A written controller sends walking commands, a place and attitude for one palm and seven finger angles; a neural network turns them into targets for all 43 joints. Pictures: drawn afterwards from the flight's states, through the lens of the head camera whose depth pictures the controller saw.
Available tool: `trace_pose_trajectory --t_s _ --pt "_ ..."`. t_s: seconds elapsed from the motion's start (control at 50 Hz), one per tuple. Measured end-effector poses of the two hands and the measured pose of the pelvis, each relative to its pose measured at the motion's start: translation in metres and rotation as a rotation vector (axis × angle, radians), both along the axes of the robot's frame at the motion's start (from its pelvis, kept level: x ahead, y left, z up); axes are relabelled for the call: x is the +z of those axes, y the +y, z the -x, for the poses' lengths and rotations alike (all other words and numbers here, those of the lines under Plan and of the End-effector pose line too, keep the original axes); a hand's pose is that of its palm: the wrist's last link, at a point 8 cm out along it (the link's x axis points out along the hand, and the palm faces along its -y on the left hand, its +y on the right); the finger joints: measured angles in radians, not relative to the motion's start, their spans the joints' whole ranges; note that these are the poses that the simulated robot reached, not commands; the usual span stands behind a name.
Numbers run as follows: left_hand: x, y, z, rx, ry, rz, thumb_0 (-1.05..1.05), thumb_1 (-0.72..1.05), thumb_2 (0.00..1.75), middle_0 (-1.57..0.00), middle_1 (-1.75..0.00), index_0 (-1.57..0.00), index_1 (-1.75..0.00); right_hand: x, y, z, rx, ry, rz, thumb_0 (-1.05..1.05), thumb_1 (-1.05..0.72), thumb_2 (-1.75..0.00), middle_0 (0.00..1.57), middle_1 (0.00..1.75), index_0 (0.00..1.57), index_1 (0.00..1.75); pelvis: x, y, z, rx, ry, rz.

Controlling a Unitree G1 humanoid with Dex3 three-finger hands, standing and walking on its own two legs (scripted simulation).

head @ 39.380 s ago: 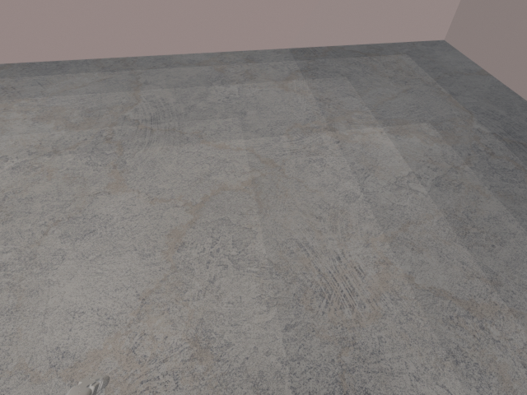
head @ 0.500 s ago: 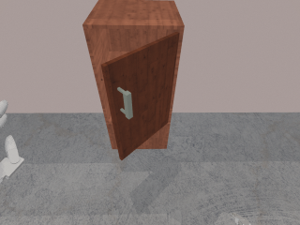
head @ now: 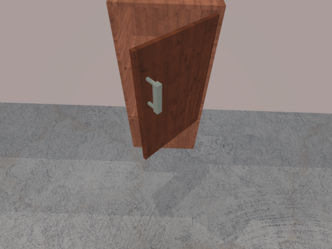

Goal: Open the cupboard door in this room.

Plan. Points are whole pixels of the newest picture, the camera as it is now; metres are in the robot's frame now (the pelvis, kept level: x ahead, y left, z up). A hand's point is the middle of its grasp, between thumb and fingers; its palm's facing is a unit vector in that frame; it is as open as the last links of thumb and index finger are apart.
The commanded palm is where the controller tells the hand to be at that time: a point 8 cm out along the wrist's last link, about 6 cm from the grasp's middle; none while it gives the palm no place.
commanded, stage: let the arm hang, fingers relaxed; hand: left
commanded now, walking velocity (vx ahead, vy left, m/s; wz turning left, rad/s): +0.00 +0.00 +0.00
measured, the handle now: (153, 95) +0.58 +0.08 +0.01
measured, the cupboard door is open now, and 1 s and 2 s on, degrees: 45 45 45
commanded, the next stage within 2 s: look to check the result in 0.78 s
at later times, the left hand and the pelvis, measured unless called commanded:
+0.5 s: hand out of the picture +0.02 +0.22 -0.15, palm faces +0.03 -0.96 -0.29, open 7.4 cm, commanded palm none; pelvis -0.01 +0.01 +0.01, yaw +0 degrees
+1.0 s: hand out of the picture +0.06 +0.20 -0.16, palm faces +0.02 -0.97 -0.25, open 7.4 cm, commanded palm none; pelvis +0.02 +0.00 +0.01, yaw +0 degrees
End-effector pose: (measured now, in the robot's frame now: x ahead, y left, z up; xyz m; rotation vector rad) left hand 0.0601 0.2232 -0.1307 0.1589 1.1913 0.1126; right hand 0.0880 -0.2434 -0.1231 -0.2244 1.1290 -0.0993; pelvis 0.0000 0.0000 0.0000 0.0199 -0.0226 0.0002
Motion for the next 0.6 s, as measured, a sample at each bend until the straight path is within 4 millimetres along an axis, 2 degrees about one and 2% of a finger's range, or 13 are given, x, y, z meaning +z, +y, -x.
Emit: trace_pose_trajectory --t_s 0.06,0.14,0.2,0.26,0.32,0.4,0.6 --pt "-0.006 0.009 0.034 0.044 0.089 -0.008 -0.01 0.98 0.90 -0.21 -0.30 -0.20 -0.30 -0.002 0.002 0.032 -0.006 0.113 0.009 0.01 -0.91 -0.90 0.20 0.30 0.20 0.30 0.004 -0.001 0.004 0.007 -0.003 0.013" --pt "-0.003 0.022 0.070 0.072 0.191 -0.031 -0.01 0.97 0.90 -0.21 -0.30 -0.20 -0.30 -0.007 0.006 0.066 -0.034 0.215 0.002 0.01 -0.91 -0.90 0.20 0.30 0.20 0.30 0.007 0.001 0.008 0.011 -0.002 0.022" --pt "0.002 0.032 0.087 0.087 0.242 -0.057 0.00 0.95 0.90 -0.20 -0.30 -0.20 -0.30 -0.011 0.010 0.086 -0.055 0.262 -0.010 0.01 -0.91 -0.90 0.20 0.29 0.20 0.30 0.008 0.004 0.010 0.010 -0.001 0.022" --pt "0.007 0.041 0.093 0.096 0.265 -0.083 0.00 0.94 0.90 -0.20 -0.30 -0.20 -0.30 -0.014 0.013 0.100 -0.072 0.294 -0.021 0.01 -0.91 -0.90 0.20 0.29 0.20 0.30 0.009 0.006 0.011 0.009 0.001 0.020" --pt "0.010 0.048 0.089 0.097 0.261 -0.102 0.00 0.93 0.90 -0.20 -0.30 -0.20 -0.30 -0.017 0.016 0.110 -0.085 0.312 -0.031 0.01 -0.91 -0.90 0.20 0.29 0.20 0.30 0.009 0.008 0.011 0.007 0.000 0.017" --pt "0.012 0.051 0.073 0.087 0.226 -0.114 0.00 0.92 0.90 -0.20 -0.30 -0.20 -0.30 -0.018 0.017 0.114 -0.095 0.316 -0.039 0.01 -0.91 -0.90 0.20 0.29 0.20 0.30 0.010 0.009 0.010 0.004 -0.002 0.013" --pt "0.011 0.037 0.017 0.038 0.102 -0.086 0.00 0.91 0.90 -0.20 -0.30 -0.20 -0.30 -0.016 0.012 0.095 -0.101 0.266 -0.032 0.00 -0.91 -0.90 0.20 0.29 0.20 0.30 0.011 0.006 0.005 0.000 -0.007 0.010"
